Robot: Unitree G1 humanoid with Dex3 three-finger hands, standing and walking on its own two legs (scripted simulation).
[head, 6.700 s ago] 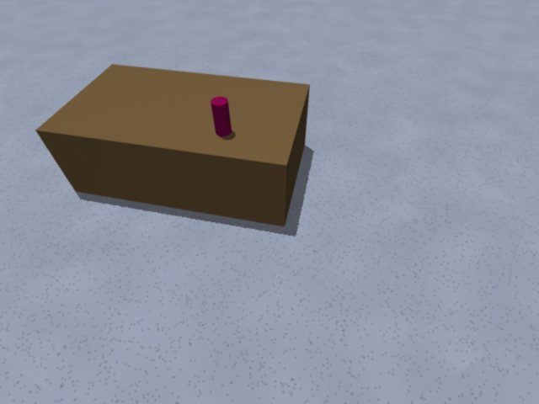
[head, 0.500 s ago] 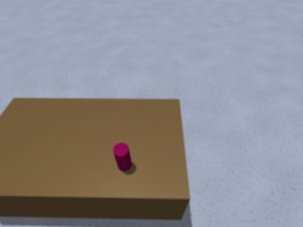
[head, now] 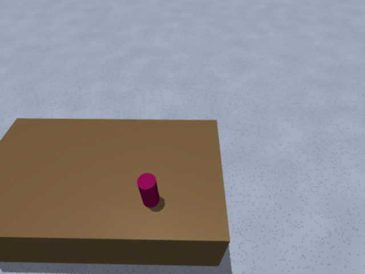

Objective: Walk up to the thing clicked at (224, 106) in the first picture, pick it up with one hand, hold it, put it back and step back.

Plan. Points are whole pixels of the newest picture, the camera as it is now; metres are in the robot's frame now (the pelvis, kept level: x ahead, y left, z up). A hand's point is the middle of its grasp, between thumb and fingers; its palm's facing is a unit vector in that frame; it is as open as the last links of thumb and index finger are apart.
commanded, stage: stand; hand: left
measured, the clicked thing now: (148, 190) +0.49 +0.16 -0.32
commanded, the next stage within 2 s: go down in 0.10 s
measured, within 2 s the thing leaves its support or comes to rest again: neither
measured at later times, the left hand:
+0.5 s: hand out of the picture +0.16 +0.26 -0.15, palm faces +0.04 -0.94 -0.34, open 12.6 cm
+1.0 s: hand out of the picture +0.14 +0.27 -0.15, palm faces +0.04 -0.95 -0.32, open 17.3 cm
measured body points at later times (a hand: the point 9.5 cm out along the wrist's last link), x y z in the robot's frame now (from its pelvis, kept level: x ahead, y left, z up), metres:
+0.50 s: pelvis -0.01 +0.00 -0.01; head +0.04 +0.00 +0.43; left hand +0.16 +0.31 -0.12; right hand +0.08 -0.26 -0.14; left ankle -0.03 +0.13 -0.75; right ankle -0.01 -0.13 -0.75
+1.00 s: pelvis +0.00 +0.01 -0.04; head +0.04 +0.02 +0.41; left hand +0.14 +0.32 -0.13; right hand +0.15 -0.24 -0.12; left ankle -0.03 +0.13 -0.75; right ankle -0.01 -0.13 -0.75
